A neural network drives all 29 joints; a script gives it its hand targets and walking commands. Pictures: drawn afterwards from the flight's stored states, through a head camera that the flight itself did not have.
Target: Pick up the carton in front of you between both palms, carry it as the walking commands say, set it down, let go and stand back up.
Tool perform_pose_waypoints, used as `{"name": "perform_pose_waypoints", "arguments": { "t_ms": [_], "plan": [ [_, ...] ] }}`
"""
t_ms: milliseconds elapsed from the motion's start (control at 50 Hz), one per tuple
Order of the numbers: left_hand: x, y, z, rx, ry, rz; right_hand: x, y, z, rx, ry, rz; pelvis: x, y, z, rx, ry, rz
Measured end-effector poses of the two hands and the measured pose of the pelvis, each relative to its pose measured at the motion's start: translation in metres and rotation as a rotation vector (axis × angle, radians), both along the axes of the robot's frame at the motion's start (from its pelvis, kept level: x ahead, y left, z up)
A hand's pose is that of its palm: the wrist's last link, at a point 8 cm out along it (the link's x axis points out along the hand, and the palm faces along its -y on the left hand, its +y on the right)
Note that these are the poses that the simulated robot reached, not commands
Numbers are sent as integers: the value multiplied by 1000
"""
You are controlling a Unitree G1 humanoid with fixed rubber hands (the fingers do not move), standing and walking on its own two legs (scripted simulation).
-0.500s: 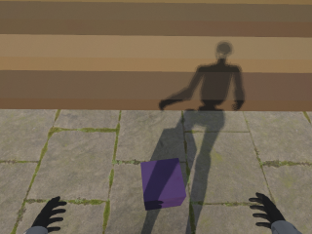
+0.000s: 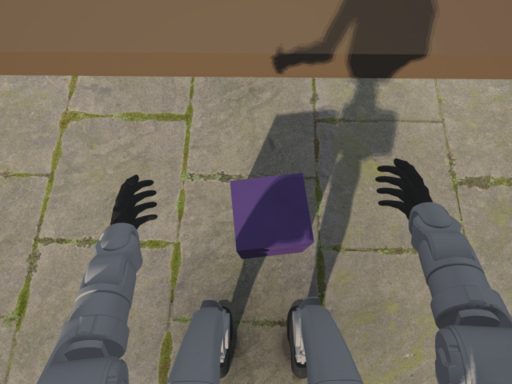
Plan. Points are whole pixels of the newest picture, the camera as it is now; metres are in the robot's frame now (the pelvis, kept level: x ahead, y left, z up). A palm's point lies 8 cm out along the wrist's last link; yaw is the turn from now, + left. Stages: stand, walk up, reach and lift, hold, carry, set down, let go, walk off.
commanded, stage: reach and lift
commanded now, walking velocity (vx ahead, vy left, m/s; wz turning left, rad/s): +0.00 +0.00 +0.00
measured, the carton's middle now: (269, 219) +0.46 -0.03 -0.56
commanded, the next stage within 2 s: none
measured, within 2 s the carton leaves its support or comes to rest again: leaves its support in 2.00 s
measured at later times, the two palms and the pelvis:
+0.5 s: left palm (178, 185) +0.46 +0.17 -0.19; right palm (364, 164) +0.49 -0.21 -0.19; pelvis -0.02 -0.01 -0.07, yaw +1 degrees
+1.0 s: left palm (198, 215) +0.45 +0.17 -0.42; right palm (337, 203) +0.47 -0.21 -0.43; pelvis -0.06 +0.00 -0.27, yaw +2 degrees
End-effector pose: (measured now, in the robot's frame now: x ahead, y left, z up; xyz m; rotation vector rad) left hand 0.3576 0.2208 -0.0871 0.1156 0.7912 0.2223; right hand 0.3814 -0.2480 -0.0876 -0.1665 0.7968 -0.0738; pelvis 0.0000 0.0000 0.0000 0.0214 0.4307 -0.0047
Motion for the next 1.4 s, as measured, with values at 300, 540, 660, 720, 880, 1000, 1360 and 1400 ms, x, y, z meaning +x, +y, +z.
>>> {"name": "perform_pose_waypoints", "arguments": {
  "t_ms": [300, 540, 660, 720, 880, 1000, 1360, 1400],
  "plan": [
    [93, -50, -42, -59, -144, 35, 106, 29, -39, 81, -131, 26, -39, -10, -42, 15, 242, -3],
    [96, -52, -127, -60, -106, 33, 109, 37, -125, 84, -104, 1, -19, -10, -81, 23, 428, -2],
    [91, -48, -199, -64, -89, 29, 97, 36, -199, 71, -87, -23, -19, -6, -134, 26, 484, 6],
    [90, -46, -232, -65, -96, 21, 93, 35, -235, 67, -92, -27, -25, -3, -163, 27, 483, 10],
    [89, -45, -299, -71, -111, 18, 91, 34, -302, 69, -118, -27, -47, 3, -233, 25, 406, 16],
    [90, -50, -338, -80, -84, 16, 93, 38, -339, 77, -94, -38, -61, 4, -266, 25, 340, 18],
    [105, -52, -405, -78, -58, -15, 99, 50, -415, 84, -78, -36, -59, 0, -315, 25, 235, 36],
    [108, -57, -404, -82, -63, -21, 100, 48, -412, 84, -86, -37, -57, 1, -316, 23, 239, 35]
  ]
}}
